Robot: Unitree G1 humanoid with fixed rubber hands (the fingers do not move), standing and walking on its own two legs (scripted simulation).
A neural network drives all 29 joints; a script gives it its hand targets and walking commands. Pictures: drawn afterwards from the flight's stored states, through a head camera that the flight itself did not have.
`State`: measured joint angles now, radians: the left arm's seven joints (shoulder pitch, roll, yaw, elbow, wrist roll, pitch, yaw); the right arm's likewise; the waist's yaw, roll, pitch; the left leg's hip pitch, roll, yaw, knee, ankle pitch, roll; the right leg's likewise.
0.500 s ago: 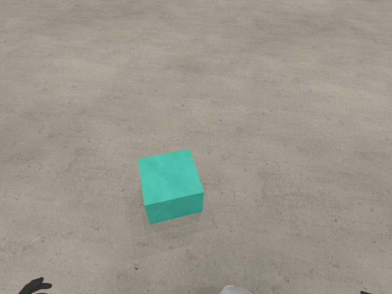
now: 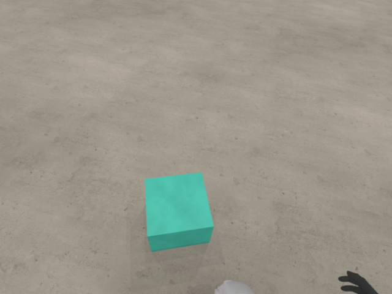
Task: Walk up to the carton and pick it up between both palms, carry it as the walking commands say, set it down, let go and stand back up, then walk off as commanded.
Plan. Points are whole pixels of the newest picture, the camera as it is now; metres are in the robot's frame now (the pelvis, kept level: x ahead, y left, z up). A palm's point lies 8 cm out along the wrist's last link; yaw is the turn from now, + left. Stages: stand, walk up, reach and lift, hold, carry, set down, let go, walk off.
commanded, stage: walk up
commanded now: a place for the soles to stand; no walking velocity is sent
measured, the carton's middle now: (177, 211) +0.58 +0.05 -0.65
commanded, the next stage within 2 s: none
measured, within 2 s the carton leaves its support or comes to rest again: neither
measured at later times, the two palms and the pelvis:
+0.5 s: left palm (43, 266) +0.20 +0.31 -0.08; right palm (344, 272) +0.18 -0.34 -0.10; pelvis +0.08 -0.02 +0.00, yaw +1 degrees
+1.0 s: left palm (29, 282) +0.17 +0.32 -0.08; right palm (338, 258) +0.21 -0.33 -0.09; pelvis +0.10 -0.01 +0.02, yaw +4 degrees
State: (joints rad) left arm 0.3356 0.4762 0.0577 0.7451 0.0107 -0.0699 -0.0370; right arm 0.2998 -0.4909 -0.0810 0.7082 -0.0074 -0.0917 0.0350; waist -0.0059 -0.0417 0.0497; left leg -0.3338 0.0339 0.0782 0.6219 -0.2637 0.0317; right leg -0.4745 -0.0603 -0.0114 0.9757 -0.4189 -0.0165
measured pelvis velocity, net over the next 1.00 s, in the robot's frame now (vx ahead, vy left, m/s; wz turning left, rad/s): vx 0.10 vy -0.01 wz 0.07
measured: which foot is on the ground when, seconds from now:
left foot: down 0.00-1.00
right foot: up 0.00-0.10, down 0.12-1.00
